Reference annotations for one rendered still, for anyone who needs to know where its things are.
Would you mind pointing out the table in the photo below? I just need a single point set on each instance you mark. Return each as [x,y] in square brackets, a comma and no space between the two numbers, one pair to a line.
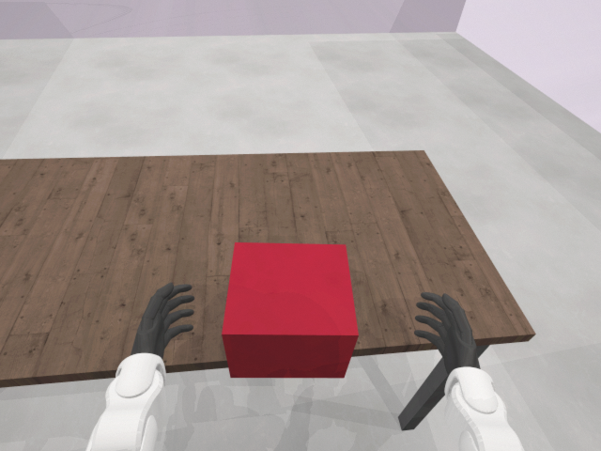
[86,242]

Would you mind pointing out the robot right forearm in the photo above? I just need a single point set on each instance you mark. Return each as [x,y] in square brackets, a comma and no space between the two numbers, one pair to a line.
[475,414]

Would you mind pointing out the robot left hand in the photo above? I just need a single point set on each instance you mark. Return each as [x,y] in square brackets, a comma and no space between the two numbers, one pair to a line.
[152,335]

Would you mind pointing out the robot left forearm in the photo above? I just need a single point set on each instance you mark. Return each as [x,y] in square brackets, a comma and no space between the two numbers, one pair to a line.
[135,404]

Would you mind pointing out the robot right hand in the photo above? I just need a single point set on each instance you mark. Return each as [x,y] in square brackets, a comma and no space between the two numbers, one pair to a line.
[455,343]

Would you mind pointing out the carton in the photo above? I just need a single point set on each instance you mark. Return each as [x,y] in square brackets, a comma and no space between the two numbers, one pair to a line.
[289,311]

